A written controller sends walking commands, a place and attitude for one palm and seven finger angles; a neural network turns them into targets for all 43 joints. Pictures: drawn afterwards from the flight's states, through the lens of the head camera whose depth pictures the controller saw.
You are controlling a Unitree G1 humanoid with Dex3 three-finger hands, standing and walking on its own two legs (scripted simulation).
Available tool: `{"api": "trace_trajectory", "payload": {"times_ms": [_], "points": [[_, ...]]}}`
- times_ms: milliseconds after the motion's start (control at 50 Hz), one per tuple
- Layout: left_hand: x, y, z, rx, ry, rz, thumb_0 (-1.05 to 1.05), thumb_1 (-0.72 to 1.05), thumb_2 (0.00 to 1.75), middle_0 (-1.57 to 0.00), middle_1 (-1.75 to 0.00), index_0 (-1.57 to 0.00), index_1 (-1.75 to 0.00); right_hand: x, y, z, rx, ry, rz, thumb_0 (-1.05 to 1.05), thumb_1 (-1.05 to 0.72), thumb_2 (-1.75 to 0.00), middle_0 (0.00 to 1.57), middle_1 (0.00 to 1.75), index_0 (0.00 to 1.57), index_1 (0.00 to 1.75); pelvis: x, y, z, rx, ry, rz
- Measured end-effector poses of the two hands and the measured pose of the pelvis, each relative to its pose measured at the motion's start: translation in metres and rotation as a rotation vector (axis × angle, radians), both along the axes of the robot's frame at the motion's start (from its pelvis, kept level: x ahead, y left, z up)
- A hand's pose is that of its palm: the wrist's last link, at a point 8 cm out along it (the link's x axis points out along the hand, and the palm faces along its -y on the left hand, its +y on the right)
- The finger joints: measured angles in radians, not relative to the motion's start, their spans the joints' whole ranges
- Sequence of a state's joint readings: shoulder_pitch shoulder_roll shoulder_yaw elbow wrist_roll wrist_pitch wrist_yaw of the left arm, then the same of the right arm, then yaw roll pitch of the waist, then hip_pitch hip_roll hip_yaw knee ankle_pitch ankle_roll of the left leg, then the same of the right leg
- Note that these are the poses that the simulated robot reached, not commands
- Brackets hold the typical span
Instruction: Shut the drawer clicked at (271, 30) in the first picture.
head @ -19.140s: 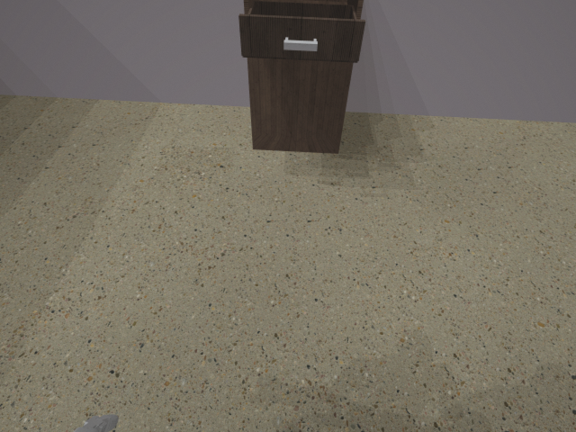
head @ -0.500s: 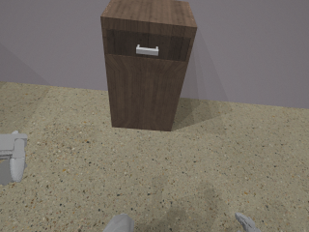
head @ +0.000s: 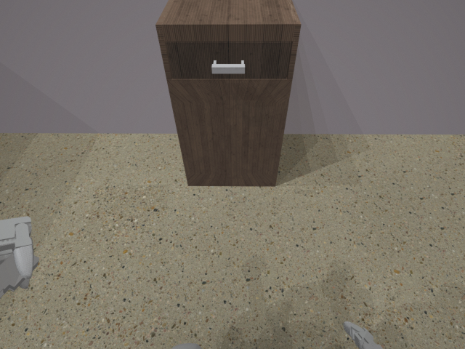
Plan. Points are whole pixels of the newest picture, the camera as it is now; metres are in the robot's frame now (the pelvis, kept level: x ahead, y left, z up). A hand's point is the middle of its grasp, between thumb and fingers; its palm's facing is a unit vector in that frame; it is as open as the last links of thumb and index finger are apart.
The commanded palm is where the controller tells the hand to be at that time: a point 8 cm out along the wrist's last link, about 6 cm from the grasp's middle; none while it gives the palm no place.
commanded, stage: let the arm hang, fingers relaxed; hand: left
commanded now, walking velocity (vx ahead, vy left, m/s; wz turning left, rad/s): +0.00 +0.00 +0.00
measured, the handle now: (228, 65) +1.04 +0.08 -0.02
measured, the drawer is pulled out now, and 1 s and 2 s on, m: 0.00 0.00 0.00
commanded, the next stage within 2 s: look to check the result in 1.12 s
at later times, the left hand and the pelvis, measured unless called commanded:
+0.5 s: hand out of the picture +0.05 +0.19 -0.15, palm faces +0.08 -0.96 -0.26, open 4.3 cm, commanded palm none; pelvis -0.01 -0.02 +0.01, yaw +4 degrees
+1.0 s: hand out of the picture -0.02 +0.17 -0.16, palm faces +0.07 -0.98 -0.18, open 7.3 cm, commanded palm none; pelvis -0.01 +0.01 +0.02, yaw +2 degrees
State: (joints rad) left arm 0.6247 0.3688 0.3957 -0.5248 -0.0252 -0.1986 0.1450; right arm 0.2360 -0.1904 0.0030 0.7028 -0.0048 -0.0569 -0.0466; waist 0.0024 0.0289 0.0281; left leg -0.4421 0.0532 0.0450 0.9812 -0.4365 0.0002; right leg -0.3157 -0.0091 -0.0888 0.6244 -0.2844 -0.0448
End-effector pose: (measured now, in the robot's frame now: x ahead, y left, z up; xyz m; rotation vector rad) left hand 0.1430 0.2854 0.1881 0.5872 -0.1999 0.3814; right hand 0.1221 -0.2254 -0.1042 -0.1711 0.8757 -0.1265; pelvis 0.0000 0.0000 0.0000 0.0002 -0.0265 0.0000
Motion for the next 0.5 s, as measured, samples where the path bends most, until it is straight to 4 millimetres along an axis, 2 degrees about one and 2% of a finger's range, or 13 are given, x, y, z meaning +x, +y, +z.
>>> {"api": "trace_trajectory", "payload": {"times_ms": [40,60,100,140,180,200,260,280,340,420,500], "points": [[0.004,0.002,-0.017,-0.046,0.036,0.004,0.01,0.88,0.90,-1.40,-1.60,-1.41,-1.60,0.003,-0.007,0.006,-0.022,-0.008,0.003,0.01,-0.90,-0.90,0.21,0.30,0.21,0.30,0.003,0.002,0.001,0.004,0.009,0.012],[0.011,0.006,-0.038,-0.084,0.097,0.007,0.01,0.89,0.90,-1.40,-1.60,-1.41,-1.59,0.004,-0.010,0.004,-0.024,-0.001,0.019,0.01,-0.90,-0.90,0.20,0.30,0.21,0.30,0.004,0.004,-0.001,0.003,0.015,0.027],[0.023,0.013,-0.102,-0.198,0.290,0.039,0.00,0.89,0.90,-1.39,-1.59,-1.40,-1.58,0.006,-0.017,-0.009,-0.038,0.021,0.045,0.01,-0.90,-0.90,0.20,0.30,0.21,0.30,0.004,0.009,-0.012,-0.014,0.033,0.045],[0.024,0.008,-0.174,-0.324,0.547,0.091,0.00,0.89,0.90,-1.36,-1.56,-1.37,-1.56,0.002,-0.020,-0.018,-0.044,0.058,0.048,0.01,-0.90,-0.90,0.20,0.30,0.20,0.30,0.001,0.008,-0.016,0.010,0.035,0.046],[0.012,-0.012,-0.234,-0.425,0.793,0.110,0.00,0.90,0.90,-1.31,-1.52,-1.32,-1.52,-0.006,-0.021,-0.021,-0.045,0.087,0.050,0.01,-0.91,-0.90,0.20,0.30,0.20,0.30,-0.001,0.003,-0.017,0.033,0.034,0.046],[0.002,-0.027,-0.257,-0.466,0.898,0.107,0.01,0.90,0.90,-1.29,-1.49,-1.30,-1.49,-0.011,-0.022,-0.022,-0.043,0.102,0.050,0.01,-0.91,-0.90,0.20,0.30,0.20,0.30,-0.002,-0.001,-0.016,0.039,0.033,0.047],[-0.035,-0.075,-0.303,-0.559,1.117,0.066,0.01,0.91,0.90,-1.19,-1.40,-1.20,-1.40,-0.028,-0.026,-0.029,-0.025,0.168,0.039,0.01,-0.91,-0.90,0.20,0.30,0.20,0.30,-0.004,-0.013,-0.016,0.048,0.025,0.041],[-0.041,-0.079,-0.305,-0.587,1.099,0.098,0.02,0.90,0.90,-1.17,-1.39,-1.17,-1.36,-0.034,-0.028,-0.031,-0.018,0.202,0.031,0.01,-0.91,-0.90,0.20,0.30,0.20,0.30,-0.005,-0.016,-0.015,0.040,0.021,0.048],[-0.053,-0.073,-0.298,-0.593,1.088,0.144,0.02,0.90,0.90,-1.08,-1.34,-1.07,-1.25,-0.052,-0.029,-0.032,-0.006,0.317,0.036,0.01,-0.91,-0.90,0.20,0.30,0.20,0.30,-0.006,-0.023,-0.006,0.013,0.017,0.076],[-0.078,-0.062,-0.295,-0.576,1.180,0.204,0.02,0.90,0.90,-0.93,-1.17,-0.92,-1.09,-0.071,-0.028,-0.027,0.009,0.389,0.004,0.01,-0.91,-0.90,0.20,0.30,0.20,0.30,-0.007,-0.023,0.006,0.003,0.021,0.067],[-0.103,-0.053,-0.303,-0.586,1.271,0.252,0.01,0.90,0.90,-0.77,-0.97,-0.77,-0.92,-0.089,-0.022,-0.028,0.017,0.405,-0.029,0.01,-0.91,-0.90,0.20,0.30,0.20,0.30,-0.008,-0.018,0.008,-0.016,0.019,0.065]]}}
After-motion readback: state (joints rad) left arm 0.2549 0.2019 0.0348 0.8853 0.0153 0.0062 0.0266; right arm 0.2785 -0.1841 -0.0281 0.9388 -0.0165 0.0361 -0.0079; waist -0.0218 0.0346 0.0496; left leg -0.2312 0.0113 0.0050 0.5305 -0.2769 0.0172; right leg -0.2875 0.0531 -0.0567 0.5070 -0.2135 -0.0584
